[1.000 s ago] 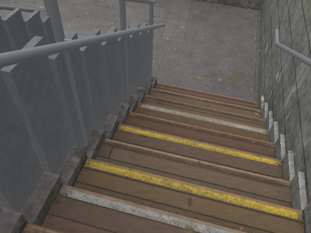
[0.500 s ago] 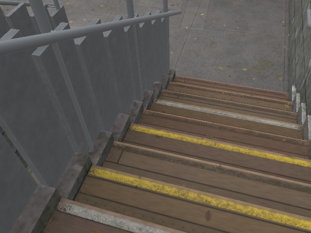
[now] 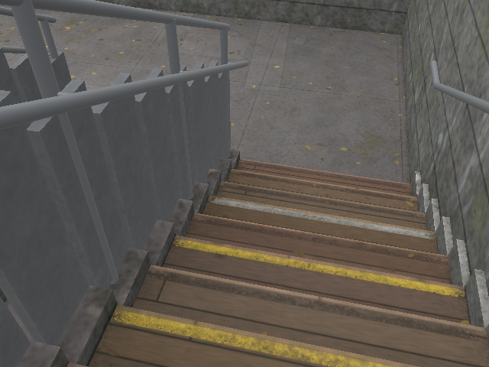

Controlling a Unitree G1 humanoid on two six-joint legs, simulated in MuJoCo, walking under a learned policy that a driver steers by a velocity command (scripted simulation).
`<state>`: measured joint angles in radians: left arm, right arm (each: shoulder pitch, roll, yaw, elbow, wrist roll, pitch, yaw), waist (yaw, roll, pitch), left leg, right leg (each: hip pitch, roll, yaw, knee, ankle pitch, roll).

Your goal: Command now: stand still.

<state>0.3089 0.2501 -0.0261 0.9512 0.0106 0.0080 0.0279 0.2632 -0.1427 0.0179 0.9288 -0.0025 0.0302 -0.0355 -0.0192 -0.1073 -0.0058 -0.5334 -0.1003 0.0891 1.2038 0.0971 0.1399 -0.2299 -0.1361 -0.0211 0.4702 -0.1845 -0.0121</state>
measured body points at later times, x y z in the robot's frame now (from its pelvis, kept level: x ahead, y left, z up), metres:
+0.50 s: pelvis +0.07 -0.01 +0.01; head +0.07 -0.03 +0.46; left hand +0.01 +0.21 -0.14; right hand +0.10 -0.23 -0.15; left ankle +0.03 +0.11 -0.70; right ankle +0.05 -0.11 -0.75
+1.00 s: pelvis +0.18 -0.02 -0.03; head +0.19 -0.02 +0.42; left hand +0.18 +0.24 -0.18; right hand +0.08 -0.26 -0.17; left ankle +0.09 +0.07 -0.75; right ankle +0.21 -0.14 -0.70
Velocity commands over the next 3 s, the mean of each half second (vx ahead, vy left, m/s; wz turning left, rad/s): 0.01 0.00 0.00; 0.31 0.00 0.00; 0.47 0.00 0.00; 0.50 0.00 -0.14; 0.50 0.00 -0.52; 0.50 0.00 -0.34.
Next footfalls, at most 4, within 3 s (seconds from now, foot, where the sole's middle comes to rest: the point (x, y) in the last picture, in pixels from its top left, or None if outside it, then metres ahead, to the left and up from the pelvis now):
0.78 left None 0.13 0.08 -0.79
1.22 right None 0.41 -0.15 -0.94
1.78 left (223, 360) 0.76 0.08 -1.09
2.32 right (278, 314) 1.02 -0.14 -1.24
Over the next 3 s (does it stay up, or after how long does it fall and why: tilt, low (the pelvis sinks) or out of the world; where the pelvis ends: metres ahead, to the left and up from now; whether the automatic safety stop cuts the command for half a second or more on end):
stays up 1.28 -0.11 -0.63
